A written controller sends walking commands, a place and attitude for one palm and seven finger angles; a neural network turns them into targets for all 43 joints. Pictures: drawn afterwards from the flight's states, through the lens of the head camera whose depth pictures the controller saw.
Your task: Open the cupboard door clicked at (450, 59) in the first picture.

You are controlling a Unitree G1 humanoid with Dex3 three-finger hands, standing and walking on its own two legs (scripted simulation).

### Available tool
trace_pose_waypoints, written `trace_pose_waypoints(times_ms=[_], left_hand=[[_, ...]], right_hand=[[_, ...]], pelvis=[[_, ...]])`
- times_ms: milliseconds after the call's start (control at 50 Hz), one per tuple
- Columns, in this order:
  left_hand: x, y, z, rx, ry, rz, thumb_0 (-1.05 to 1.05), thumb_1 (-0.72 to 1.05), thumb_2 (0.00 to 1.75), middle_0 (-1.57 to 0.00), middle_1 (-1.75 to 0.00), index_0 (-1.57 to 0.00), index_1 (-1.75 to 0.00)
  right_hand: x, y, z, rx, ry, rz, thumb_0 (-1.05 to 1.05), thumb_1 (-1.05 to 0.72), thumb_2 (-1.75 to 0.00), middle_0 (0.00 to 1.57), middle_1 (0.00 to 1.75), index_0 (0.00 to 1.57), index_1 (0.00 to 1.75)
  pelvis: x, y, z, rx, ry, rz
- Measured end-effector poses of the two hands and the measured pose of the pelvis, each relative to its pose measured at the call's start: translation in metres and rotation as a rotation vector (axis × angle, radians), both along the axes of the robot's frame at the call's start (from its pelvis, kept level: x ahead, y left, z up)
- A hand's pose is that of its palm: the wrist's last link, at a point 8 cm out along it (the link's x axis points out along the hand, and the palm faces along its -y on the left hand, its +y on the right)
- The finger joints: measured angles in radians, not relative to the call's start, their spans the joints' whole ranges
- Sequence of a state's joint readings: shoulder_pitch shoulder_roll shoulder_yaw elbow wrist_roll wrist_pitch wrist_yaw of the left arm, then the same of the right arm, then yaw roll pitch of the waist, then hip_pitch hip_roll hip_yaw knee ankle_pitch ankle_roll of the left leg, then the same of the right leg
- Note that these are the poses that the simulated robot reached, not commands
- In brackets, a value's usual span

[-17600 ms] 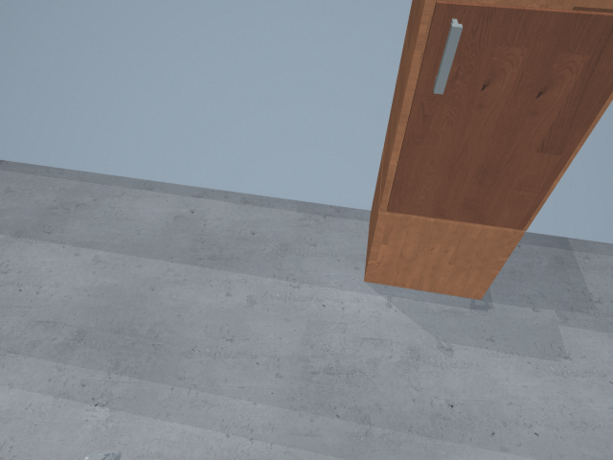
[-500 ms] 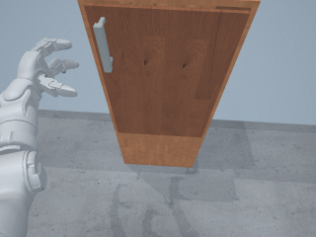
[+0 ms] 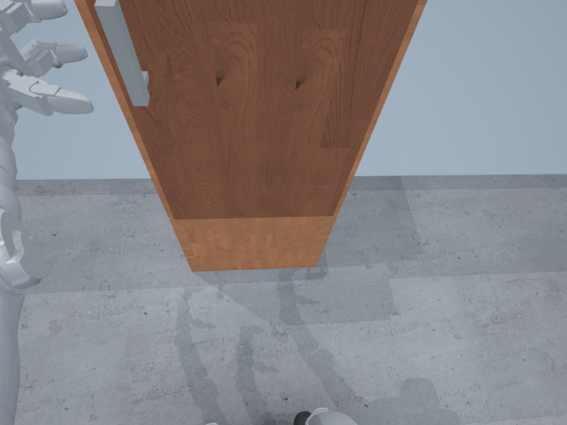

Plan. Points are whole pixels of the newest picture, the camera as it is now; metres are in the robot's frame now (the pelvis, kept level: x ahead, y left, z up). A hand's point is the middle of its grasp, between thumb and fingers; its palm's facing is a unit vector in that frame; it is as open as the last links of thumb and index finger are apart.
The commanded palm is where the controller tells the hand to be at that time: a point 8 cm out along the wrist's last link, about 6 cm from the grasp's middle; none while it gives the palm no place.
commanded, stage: move the hooked fingers beside the handle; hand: left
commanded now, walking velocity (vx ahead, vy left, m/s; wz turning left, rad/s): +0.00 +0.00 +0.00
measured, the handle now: (128, 48) +0.58 +0.14 +0.17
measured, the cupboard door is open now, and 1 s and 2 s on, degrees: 0 0 0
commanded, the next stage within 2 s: slide the fingers in behind the handle in 0.74 s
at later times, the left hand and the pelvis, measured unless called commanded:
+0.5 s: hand (60, 70) +0.54 +0.21 +0.17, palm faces -0.05 -1.00 +0.02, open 14.0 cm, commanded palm +0.52 +0.26 +0.17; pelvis +0.02 +0.00 +0.00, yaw +0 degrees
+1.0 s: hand (79, 69) +0.53 +0.19 +0.18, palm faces -0.05 -1.00 +0.00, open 14.0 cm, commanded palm +0.52 +0.23 +0.17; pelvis +0.01 -0.01 +0.00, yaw +0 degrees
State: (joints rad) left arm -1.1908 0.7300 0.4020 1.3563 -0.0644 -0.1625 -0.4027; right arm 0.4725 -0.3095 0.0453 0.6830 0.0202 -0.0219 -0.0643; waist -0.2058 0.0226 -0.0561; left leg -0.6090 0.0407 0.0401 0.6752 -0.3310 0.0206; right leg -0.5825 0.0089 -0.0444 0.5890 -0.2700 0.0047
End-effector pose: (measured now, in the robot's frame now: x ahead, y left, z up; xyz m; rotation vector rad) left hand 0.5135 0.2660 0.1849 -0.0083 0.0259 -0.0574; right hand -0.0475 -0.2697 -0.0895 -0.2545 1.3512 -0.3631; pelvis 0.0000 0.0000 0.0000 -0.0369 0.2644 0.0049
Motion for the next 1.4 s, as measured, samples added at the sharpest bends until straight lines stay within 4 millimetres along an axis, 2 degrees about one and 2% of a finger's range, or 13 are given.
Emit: trace_pose_waypoints(times_ms=[120, 260, 480, 600, 700, 820, 1000, 1140, 1260, 1400], left_hand=[[0.011, -0.003, -0.009, -0.021, 0.023, -0.007, -0.01, -0.5, 0.3, -0.3, -1.2, -0.3, -1.2], [0.016, -0.001, -0.016, -0.011, -0.001, 0.004, -0.01, -0.5, 0.31, -0.3, -1.2, -0.3, -1.2], [0.009, 0.004, -0.015, -0.009, -0.004, 0.004, -0.01, -0.5, 0.3, -0.3, -1.2, -0.3, -1.2], [0.002, -0.001, -0.014, -0.012, -0.004, 0.002, -0.01, -0.5, 0.3, -0.3, -1.2, -0.3, -1.2], [-0.001, -0.007, -0.015, -0.007, 0.013, 0.008, -0.01, -0.5, 0.3, -0.3, -1.2, -0.3, -1.2], [-0.001, -0.013, -0.01, 0.004, -0.006, 0.013, -0.01, -0.5, 0.3, -0.3, -1.2, -0.3, -1.2], [0.001, -0.021, -0.008, 0.008, -0.003, 0.004, -0.01, -0.5, 0.3, -0.3, -1.2, -0.3, -1.2], [0.003, -0.036, -0.011, 0.006, -0.005, -0.012, -0.01, -0.5, 0.3, -0.3, -1.2, -0.3, -1.2], [0.004, -0.047, -0.012, -0.002, -0.006, 0.002, -0.01, -0.5, 0.3, -0.3, -1.2, -0.3, -1.21], [0.003, -0.053, -0.012, 0.02, -0.003, 0.001, -0.01, -0.5, 0.3, -0.3, -1.2, -0.3, -1.21]], right_hand=[[-0.002, 0.008, 0.0, 0.011, 0.03, -0.007, 0.0, -0.9, -0.9, 0.2, 0.3, 0.21, 0.3], [0.005, 0.014, -0.002, 0.029, 0.031, -0.015, 0.0, -0.9, -0.9, 0.2, 0.3, 0.21, 0.3], [0.039, 0.013, -0.007, 0.047, -0.02, 0.014, 0.0, -0.9, -0.9, 0.2, 0.3, 0.21, 0.3], [0.058, 0.008, -0.009, 0.047, -0.067, 0.047, 0.0, -0.9, -0.9, 0.2, 0.3, 0.21, 0.3], [0.065, 0.003, -0.01, 0.041, -0.095, 0.067, 0.0, -0.9, -0.9, 0.2, 0.3, 0.21, 0.3], [0.057, -0.001, -0.009, 0.033, -0.098, 0.06, 0.0, -0.9, -0.9, 0.2, 0.3, 0.21, 0.3], [0.024, -0.003, -0.008, 0.034, -0.036, 0.024, 0.0, -0.9, -0.9, 0.2, 0.3, 0.21, 0.3], [0.005, 0.0, -0.007, 0.043, 0.003, 0.004, 0.0, -0.9, -0.9, 0.2, 0.3, 0.21, 0.3], [0.004, 0.003, -0.009, 0.056, -0.01, -0.003, 0.0, -0.9, -0.9, 0.2, 0.3, 0.21, 0.3], [0.016, 0.005, -0.012, 0.071, -0.045, 0.012, 0.0, -0.9, -0.9, 0.2, 0.3, 0.21, 0.3]], pelvis=[[0.005, 0.003, -0.002, -0.003, 0.019, -0.004], [0.012, 0.006, -0.003, -0.005, 0.03, -0.014], [0.021, 0.004, -0.002, -0.009, 0.016, -0.005], [0.02, 0.002, -0.002, -0.007, 0.004, 0.004], [0.016, 0.0, -0.002, -0.006, -0.001, 0.013], [0.011, -0.003, -0.003, -0.003, -0.003, 0.012], [0.005, -0.006, -0.003, -0.001, 0.002, 0.006], [0.004, -0.006, -0.003, -0.001, 0.0, 0.005], [0.004, -0.006, -0.002, 0.002, -0.002, -0.002], [0.004, -0.006, -0.002, 0.004, -0.008, 0.0]])
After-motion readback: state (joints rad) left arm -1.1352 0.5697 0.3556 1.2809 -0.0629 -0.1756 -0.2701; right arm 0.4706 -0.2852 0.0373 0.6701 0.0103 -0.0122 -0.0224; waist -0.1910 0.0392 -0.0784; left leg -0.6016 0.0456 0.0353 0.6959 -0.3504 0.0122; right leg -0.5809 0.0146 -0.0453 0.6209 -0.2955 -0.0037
